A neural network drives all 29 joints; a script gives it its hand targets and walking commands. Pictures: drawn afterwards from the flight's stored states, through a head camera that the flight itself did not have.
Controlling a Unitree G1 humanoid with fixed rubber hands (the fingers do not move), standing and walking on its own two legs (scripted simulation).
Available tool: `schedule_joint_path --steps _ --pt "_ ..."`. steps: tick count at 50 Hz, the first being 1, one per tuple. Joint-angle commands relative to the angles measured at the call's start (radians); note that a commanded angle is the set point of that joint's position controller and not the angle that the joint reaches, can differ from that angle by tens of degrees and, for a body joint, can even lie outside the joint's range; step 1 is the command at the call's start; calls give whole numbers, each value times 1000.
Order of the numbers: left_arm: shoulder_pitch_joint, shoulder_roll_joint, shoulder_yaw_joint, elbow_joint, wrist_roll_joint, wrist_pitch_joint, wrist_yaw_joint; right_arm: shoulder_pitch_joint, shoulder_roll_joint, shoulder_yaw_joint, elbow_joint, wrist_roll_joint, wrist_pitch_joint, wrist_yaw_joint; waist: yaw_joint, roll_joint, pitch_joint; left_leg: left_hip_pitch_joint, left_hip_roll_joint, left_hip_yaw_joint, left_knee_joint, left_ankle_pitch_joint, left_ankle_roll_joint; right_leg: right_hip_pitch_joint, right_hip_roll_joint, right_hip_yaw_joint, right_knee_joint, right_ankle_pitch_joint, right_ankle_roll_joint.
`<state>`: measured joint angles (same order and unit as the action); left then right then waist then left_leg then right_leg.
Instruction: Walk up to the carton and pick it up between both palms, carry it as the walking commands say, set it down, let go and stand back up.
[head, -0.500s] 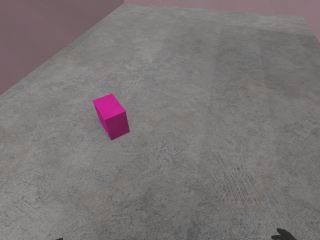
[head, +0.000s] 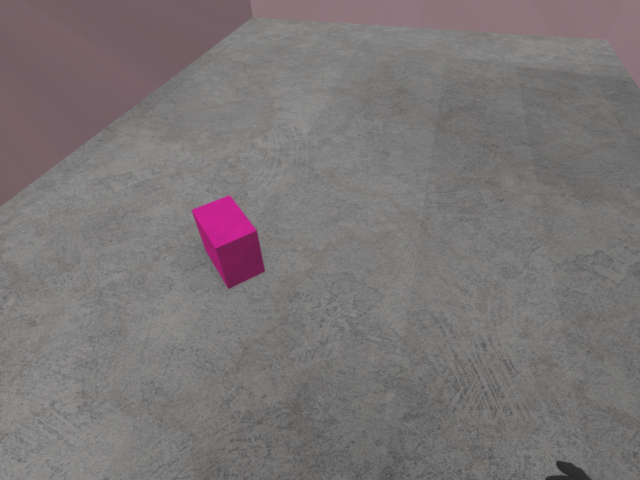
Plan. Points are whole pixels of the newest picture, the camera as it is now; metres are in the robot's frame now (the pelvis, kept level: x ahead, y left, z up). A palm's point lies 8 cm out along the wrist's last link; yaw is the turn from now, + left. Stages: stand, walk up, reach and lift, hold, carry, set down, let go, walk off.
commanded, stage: walk up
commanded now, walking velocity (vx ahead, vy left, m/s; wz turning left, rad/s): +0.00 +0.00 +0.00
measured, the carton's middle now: (229, 241) +1.17 +0.41 -0.66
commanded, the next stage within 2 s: none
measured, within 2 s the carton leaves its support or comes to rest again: neither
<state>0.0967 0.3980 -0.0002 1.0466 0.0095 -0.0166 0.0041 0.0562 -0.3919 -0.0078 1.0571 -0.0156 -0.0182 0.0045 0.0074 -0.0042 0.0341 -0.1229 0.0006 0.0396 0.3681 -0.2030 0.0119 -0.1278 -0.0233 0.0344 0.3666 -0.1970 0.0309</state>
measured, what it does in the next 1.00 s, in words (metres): walks ahead, turning left: left foot, then right foot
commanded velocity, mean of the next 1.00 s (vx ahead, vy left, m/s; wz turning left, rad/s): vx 0.00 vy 0.00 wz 0.00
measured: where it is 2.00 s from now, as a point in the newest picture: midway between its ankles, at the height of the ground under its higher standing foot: (263, 394)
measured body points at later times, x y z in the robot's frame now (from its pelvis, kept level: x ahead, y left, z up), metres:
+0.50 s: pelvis +0.04 +0.04 -0.01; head +0.05 +0.05 +0.44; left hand +0.06 +0.43 -0.09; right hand +0.21 -0.30 -0.09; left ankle +0.08 +0.19 -0.73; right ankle +0.00 -0.14 -0.75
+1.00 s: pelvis +0.22 +0.07 -0.01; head +0.23 +0.05 +0.44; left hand +0.15 +0.44 -0.07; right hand +0.42 -0.21 -0.12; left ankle +0.20 +0.24 -0.68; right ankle +0.25 -0.02 -0.75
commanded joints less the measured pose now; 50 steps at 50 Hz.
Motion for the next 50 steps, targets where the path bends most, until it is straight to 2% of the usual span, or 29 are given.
schedule_joint_path --steps 1,7,9,10,11,12,13,14,15,17,22,23,24,25,26,27,28,30,33,36,37,38,39,40,41,42,43,47,50 --pt "-61 181 35 -48 1 -11 6 -27 -171 -32 -44 10 -1 -6 -17 -2 -17 25 114 -98 -74 86 19 -64 -82 67 -54 95 -38" --pt "-48 162 30 -37 -1 -13 0 -36 -177 -41 -38 2 -10 -3 -10 37 -54 -2 113 -94 -61 113 18 -20 -91 75 -47 142 -43" --pt "-30 198 37 -27 5 -14 6 -16 -189 -45 -40 0 -8 -1 -20 -25 -31 2 120 -111 -74 89 24 -30 -88 69 -47 114 -52" --pt "12 306 106 -112 17 -39 -10 71 -288 -97 -124 -9 -2 44 1 52 -103 -74 88 -177 5 -369 87 18 -82 23 34 -322 -99" --pt "66 317 117 -97 24 -44 -15 58 -298 -107 -126 -24 7 64 12 49 -29 -241 86 -205 -12 -550 84 17 -97 58 34 -507 -121" --pt "100 315 129 -108 26 -51 -16 -2 -272 -100 -161 -26 13 73 47 10 43 -378 63 -183 28 -499 57 51 -109 88 -1 -542 -140" --pt "191 339 140 -88 23 -54 -11 -74 -224 -95 -201 -16 11 81 90 -35 31 -484 24 -103 130 -369 24 161 -188 204 -97 -587 -182" --pt "208 379 152 -106 20 -64 -3 -116 -185 -92 -249 -18 11 87 115 -233 68 -615 8 -54 425 -237 19 184 -348 379 -212 -542 -241" --pt "186 396 158 -138 28 -72 0 -111 -198 -97 -262 -26 4 88 100 -137 74 -630 60 -132 556 -262 6 173 -463 458 -225 -415 -306" --pt "118 340 159 -196 21 -83 -5 -24 -245 -110 -253 -21 8 104 50 -56 28 -579 91 -122 510 -235 3 223 -394 314 -193 -290 -283" --pt "-7 359 148 -264 45 -73 -29 136 -202 -130 -256 2 11 138 -82 -214 22 -126 69 24 225 -85 -8 -165 -237 -43 -65 -289 -166" --pt "15 332 144 -266 48 -67 -30 240 -220 -140 -212 7 3 130 -108 -121 -29 41 31 46 173 -55 -12 -242 -184 -114 114 -303 -143" --pt "22 250 120 -268 47 -58 -27 381 -271 -169 -160 -11 -7 109 -177 128 -83 220 -32 63 145 -149 12 -395 -131 -172 380 -327 -127" --pt "31 180 94 -329 34 -62 -27 507 -395 -194 -157 -29 -11 82 -236 456 -52 281 195 -367 -100 -461 109 -608 -15 -189 737 -433 -111" --pt "30 212 96 -331 24 -57 -24 341 -411 -162 -226 -4 -26 76 -134 340 16 99 318 -700 -226 -597 199 -660 -20 -3 816 -370 -84" --pt "73 286 110 -323 24 -58 -31 260 -421 -163 -271 7 -31 76 -78 226 55 27 371 -718 -188 -611 239 -660 -78 33 800 -315 -83" --pt "61 315 118 -305 10 -58 -39 225 -415 -156 -267 20 -37 68 -59 77 74 -36 348 -626 -168 -565 237 -590 -124 55 750 -227 -74" --pt "137 300 129 -266 -12 -61 -51 176 -335 -131 -297 -3 -45 62 -12 86 27 -162 225 -404 -121 -402 208 -385 -91 -3 586 -245 -50" --pt "159 291 136 -287 8 -56 -59 245 -348 -129 -318 5 -40 65 -29 189 20 -200 208 -364 -114 -367 212 -328 -44 -78 460 -207 -47" --pt "226 251 135 -290 6 -64 -63 160 -323 -125 -351 -1 -42 67 21 203 -10 -279 192 -284 -54 -311 203 -148 -25 -103 304 -42 -52" --pt "269 245 146 -275 9 -72 -58 162 -311 -121 -365 1 -39 66 44 151 -40 -350 156 -255 49 -322 181 5 17 -137 219 -24 -52" --pt "329 290 165 -245 18 -76 -50 190 -265 -109 -376 2 -35 65 86 -4 -80 -500 101 -216 162 -380 139 185 47 -128 255 -38 -64" --pt "394 319 178 -249 26 -80 -38 196 -218 -91 -394 -4 -37 58 122 -140 -52 -628 31 -147 411 -446 106 242 -65 56 91 -304 -106" --pt "387 404 196 -281 32 -91 -34 206 -171 -73 -403 1 -44 49 125 -301 -20 -720 -74 -93 688 -369 61 161 -363 537 -148 -690 -184" --pt "304 409 184 -334 21 -96 -29 242 -254 -92 -369 2 -34 43 70 -128 40 -689 -32 -236 829 -323 54 64 -449 677 -207 -797 -213" --pt "240 388 173 -358 14 -100 -27 273 -264 -95 -356 0 -37 48 19 -52 94 -673 7 -224 823 -258 53 -7 -422 623 -208 -704 -245" --pt "213 348 165 -354 4 -103 -21 284 -290 -100 -338 -3 -36 51 4 -13 99 -651 43 -241 790 -180 59 -28 -356 498 -184 -598 -211" --pt "235 320 143 -338 8 -116 -28 302 -264 -108 -320 16 -29 71 -8 -118 125 -522 41 -154 672 -14 -4 -112 -244 167 -171 -169 -168" --pt "247 322 151 -368 14 -114 -35 229 -226 -97 -347 14 -35 85 6 -167 49 -406 54 -86 452 -46 -16 -101 -239 12 -119 -59 -243"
